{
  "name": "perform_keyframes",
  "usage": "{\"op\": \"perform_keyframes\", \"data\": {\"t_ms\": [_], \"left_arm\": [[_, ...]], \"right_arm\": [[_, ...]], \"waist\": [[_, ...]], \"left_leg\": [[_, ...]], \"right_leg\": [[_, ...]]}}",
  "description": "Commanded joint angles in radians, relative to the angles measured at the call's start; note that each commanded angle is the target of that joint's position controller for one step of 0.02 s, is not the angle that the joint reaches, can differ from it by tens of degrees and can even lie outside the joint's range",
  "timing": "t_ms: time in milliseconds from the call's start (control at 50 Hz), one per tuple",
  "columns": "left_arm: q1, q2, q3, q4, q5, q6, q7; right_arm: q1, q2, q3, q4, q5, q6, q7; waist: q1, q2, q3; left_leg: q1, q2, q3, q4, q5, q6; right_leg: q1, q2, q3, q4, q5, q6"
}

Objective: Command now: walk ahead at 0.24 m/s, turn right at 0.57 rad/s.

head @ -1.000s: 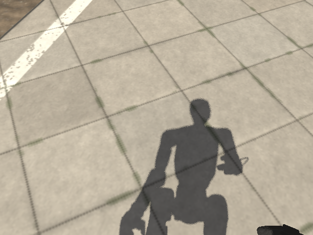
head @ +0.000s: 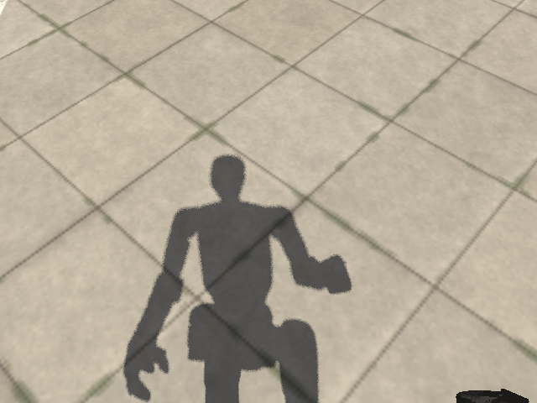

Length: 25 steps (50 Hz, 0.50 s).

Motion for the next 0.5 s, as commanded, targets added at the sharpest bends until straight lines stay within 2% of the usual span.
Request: {"op": "perform_keyframes", "data": {"t_ms": [20, 40, 60, 80, 100, 120, 140, 160, 180, 200, 240, 260, 300, 360, 400, 440, 460, 480, 500], "left_arm": [[-0.018, 0.165, 0.037, -0.065, 0.009, 0.002, 0.016], [-0.053, 0.176, 0.040, -0.076, 0.000, -0.005, 0.014], [-0.075, 0.151, 0.033, -0.101, -0.017, -0.017, 0.007], [0.020, 0.049, 0.011, -0.131, -0.028, -0.022, 0.011], [0.145, 0.109, 0.024, -0.127, -0.035, -0.002, 0.026], [0.125, 0.153, 0.033, -0.081, -0.003, 0.023, 0.029], [0.038, 0.152, 0.035, -0.090, 0.010, 0.034, 0.016], [0.003, 0.127, 0.033, -0.100, 0.011, 0.045, 0.005], [-0.017, 0.109, 0.029, -0.106, 0.017, 0.059, -0.007], [-0.002, 0.093, 0.024, -0.102, 0.016, 0.070, -0.014], [-0.006, 0.081, 0.018, -0.109, 0.007, 0.078, -0.017], [-0.015, 0.076, 0.015, -0.111, 0.008, 0.080, -0.017], [-0.048, 0.066, 0.004, -0.120, 0.013, 0.088, -0.018], [-0.111, 0.057, -0.015, -0.134, 0.011, 0.095, -0.022], [-0.128, 0.065, -0.021, -0.136, 0.010, 0.092, -0.021], [-0.090, 0.058, -0.028, -0.117, 0.017, 0.077, -0.018], [-0.101, 0.077, -0.031, -0.122, 0.024, 0.066, -0.015], [-0.108, 0.135, -0.028, -0.141, 0.043, 0.054, -0.007], [-0.188, 0.180, -0.019, -0.153, 0.026, 0.049, 0.000]], "right_arm": [[0.063, -0.121, -0.027, -0.045, 0.005, -0.025, -0.016], [0.145, -0.140, -0.033, -0.024, 0.001, -0.036, -0.024], [0.263, -0.182, -0.043, -0.007, -0.011, -0.054, -0.035], [0.318, -0.249, -0.050, -0.019, -0.017, -0.052, -0.043], [0.301, -0.261, -0.065, -0.033, 0.011, -0.024, -0.036], [0.234, -0.169, -0.047, -0.060, 0.018, -0.008, -0.031], [0.179, -0.099, -0.025, -0.069, 0.019, -0.002, -0.034], [0.146, -0.081, -0.017, -0.068, 0.010, 0.004, -0.036], [0.139, -0.091, -0.018, -0.061, 0.008, 0.005, -0.041], [0.141, -0.105, -0.023, -0.050, 0.003, 0.006, -0.040], [0.157, -0.112, -0.027, -0.036, -0.002, -0.002, -0.033], [0.155, -0.115, -0.028, -0.032, -0.003, -0.003, -0.031], [0.149, -0.118, -0.030, -0.025, -0.003, 0.002, -0.028], [0.151, -0.133, -0.037, -0.013, -0.005, 0.020, -0.019], [0.167, -0.152, -0.044, -0.001, -0.003, 0.037, -0.014], [0.167, -0.156, -0.045, 0.008, 0.009, 0.054, -0.012], [0.205, -0.138, -0.043, 0.021, 0.005, 0.057, -0.011], [0.253, -0.057, -0.025, 0.003, 0.003, 0.057, -0.002], [0.223, -0.059, -0.024, 0.001, 0.014, 0.071, -0.018]], "waist": [[-0.070, -0.131, -0.085], [-0.118, -0.120, -0.109], [-0.171, -0.064, -0.188], [-0.127, 0.140, -0.327], [-0.092, 0.259, -0.480], [-0.070, 0.073, -0.372], [-0.079, 0.023, -0.246], [-0.068, 0.036, -0.178], [-0.063, 0.089, -0.135], [-0.058, 0.113, -0.126], [-0.049, 0.101, -0.153], [-0.046, 0.098, -0.159], [-0.049, 0.113, -0.160], [-0.074, 0.153, -0.148], [-0.085, 0.153, -0.136], [-0.053, 0.106, -0.112], [-0.056, 0.034, -0.083], [-0.089, -0.202, -0.117], [-0.085, -0.290, -0.028]], "left_leg": [[0.211, -0.081, 0.014, -0.126, -0.026, 0.034], [0.325, -0.080, 0.016, -0.219, 0.045, 0.052], [0.545, 0.042, -0.065, -0.258, 0.238, 0.090], [0.793, 0.358, -0.286, -0.140, 0.768, 0.152], [0.835, 0.497, -0.536, -0.163, 0.831, 0.304], [0.705, 0.430, -0.453, -0.200, 0.654, 0.294], [0.588, 0.347, -0.308, -0.238, 0.531, 0.261], [0.504, 0.284, -0.220, -0.279, 0.458, 0.235], [0.441, 0.242, -0.156, -0.310, 0.423, 0.231], [0.391, 0.217, -0.107, -0.321, 0.436, 0.234], [0.373, 0.213, -0.070, -0.323, 0.471, 0.252], [0.365, 0.217, -0.058, -0.327, 0.445, 0.258], [0.344, 0.216, -0.044, -0.344, 0.317, 0.259], [0.302, 0.200, -0.040, -0.370, 0.062, 0.248], [0.293, 0.204, -0.061, -0.363, -0.054, 0.243], [0.213, 0.191, -0.052, -0.319, -0.112, 0.194], [0.163, 0.165, -0.032, -0.279, -0.161, 0.132], [0.111, 0.068, 0.070, -0.065, -0.321, 0.060], [0.180, -0.022, 0.074, -0.025, -0.439, 0.039]], "right_leg": [[-0.012, -0.202, 0.170, 0.143, 0.841, -0.016], [-0.033, -0.173, 0.173, 0.237, 0.834, 0.008], [-0.135, -0.128, 0.153, 0.420, 0.670, 0.038], [-0.310, -0.027, 0.023, 0.690, -0.140, 0.058], [-0.410, 0.026, -0.058, 0.879, -0.399, 0.060], [-0.436, -0.050, -0.041, 0.940, -0.303, 0.070], [-0.447, -0.072, -0.061, 0.916, -0.239, 0.087], [-0.442, -0.093, -0.068, 0.886, -0.201, 0.106], [-0.428, -0.109, -0.071, 0.854, -0.168, 0.121], [-0.391, -0.097, -0.089, 0.852, -0.147, 0.131], [-0.359, -0.084, -0.091, 0.798, -0.133, 0.133], [-0.350, -0.086, -0.094, 0.757, -0.130, 0.132], [-0.327, -0.100, -0.110, 0.648, -0.115, 0.125], [-0.244, -0.115, -0.148, 0.456, -0.097, 0.108], [-0.195, -0.109, -0.174, 0.342, -0.088, 0.095], [-0.055, -0.106, -0.188, 0.117, 0.034, 0.065], [-0.016, -0.152, -0.104, -0.018, 0.075, 0.045], [0.021, -0.406, 0.209, -0.171, 0.011, 0.005], [-0.274, -0.511, 0.293, -0.215, 0.018, -0.091]]}}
